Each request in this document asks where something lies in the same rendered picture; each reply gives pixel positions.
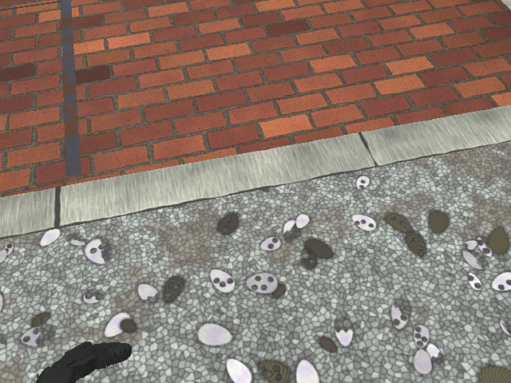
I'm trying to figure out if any left robot hand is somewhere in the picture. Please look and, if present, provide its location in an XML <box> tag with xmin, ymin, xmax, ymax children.
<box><xmin>36</xmin><ymin>342</ymin><xmax>132</xmax><ymax>383</ymax></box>

